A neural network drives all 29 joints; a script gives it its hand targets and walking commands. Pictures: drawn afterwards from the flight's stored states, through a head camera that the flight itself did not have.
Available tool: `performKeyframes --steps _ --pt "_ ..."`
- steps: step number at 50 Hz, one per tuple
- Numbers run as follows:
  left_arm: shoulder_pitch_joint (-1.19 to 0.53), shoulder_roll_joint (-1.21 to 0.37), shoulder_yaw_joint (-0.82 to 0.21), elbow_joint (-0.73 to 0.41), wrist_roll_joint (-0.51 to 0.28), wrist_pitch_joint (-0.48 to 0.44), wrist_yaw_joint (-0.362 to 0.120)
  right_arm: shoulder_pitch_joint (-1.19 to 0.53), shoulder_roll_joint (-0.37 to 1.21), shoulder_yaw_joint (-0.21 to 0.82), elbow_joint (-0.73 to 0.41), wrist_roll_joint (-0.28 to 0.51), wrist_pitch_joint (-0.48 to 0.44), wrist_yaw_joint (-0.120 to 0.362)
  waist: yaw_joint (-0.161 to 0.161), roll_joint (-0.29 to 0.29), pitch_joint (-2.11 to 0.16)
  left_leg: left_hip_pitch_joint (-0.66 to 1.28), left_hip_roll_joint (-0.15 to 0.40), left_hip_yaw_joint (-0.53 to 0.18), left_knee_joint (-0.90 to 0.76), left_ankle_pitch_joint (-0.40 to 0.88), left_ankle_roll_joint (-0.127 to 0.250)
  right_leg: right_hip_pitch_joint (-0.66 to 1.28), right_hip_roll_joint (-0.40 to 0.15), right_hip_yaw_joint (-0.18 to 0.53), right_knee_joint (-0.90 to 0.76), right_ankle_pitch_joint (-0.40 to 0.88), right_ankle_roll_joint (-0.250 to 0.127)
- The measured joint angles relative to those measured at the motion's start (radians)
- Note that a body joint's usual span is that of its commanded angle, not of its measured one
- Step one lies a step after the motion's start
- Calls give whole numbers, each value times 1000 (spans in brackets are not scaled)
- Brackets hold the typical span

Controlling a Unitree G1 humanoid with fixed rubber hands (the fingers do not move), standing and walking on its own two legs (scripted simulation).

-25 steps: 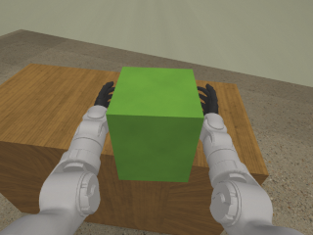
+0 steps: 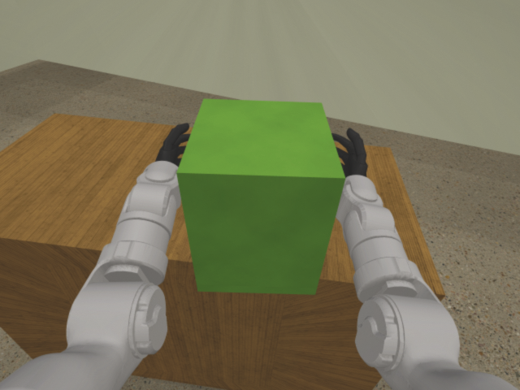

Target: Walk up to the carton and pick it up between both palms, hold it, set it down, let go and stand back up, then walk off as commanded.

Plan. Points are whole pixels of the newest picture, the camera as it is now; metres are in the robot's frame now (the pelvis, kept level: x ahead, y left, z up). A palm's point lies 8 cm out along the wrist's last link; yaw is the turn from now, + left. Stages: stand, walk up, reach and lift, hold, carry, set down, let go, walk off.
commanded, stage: reach and lift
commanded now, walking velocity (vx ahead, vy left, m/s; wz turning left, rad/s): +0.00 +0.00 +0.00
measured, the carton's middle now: (259, 197) +0.40 +0.02 +0.13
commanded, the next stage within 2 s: hold in 1.54 s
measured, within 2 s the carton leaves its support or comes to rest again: neither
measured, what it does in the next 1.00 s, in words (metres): stands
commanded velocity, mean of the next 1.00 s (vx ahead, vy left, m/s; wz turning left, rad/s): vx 0.00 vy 0.00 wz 0.00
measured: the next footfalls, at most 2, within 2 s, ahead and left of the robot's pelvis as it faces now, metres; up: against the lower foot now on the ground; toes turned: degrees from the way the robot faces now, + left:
none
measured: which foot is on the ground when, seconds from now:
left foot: down 0.00-1.00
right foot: down 0.00-1.00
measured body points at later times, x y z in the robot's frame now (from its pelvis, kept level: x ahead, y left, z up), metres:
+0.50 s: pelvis +0.00 +0.00 +0.00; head -0.06 +0.00 +0.45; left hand +0.40 +0.17 +0.22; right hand +0.41 -0.13 +0.23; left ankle +0.02 +0.12 -0.75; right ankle +0.04 -0.11 -0.75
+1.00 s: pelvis +0.00 +0.00 +0.00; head -0.07 +0.00 +0.45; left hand +0.40 +0.16 +0.25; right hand +0.41 -0.13 +0.26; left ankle +0.02 +0.12 -0.75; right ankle +0.04 -0.11 -0.75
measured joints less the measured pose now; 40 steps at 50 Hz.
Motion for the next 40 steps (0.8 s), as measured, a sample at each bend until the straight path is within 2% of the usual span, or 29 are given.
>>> performKeyframes --steps 5,14,24,40 --pt "2 0 -6 -50 -11 36 4 -8 -8 22 -35 27 32 -7 0 0 -14 0 0 0 0 2 0 0 0 0 0 1 0" --pt "-59 0 22 -53 -11 110 9 -55 -29 22 -35 35 94 -13 0 0 -18 0 0 0 0 3 0 0 0 0 0 3 0" --pt "-51 0 13 -129 -11 183 13 -83 -63 93 -48 119 146 -33 0 0 -26 0 0 -1 0 3 0 0 0 -1 0 3 0" --pt "-121 7 29 -130 -11 258 18 -157 -97 93 -48 143 231 -44 0 0 -31 0 0 -1 0 3 0 0 0 -1 0 3 0"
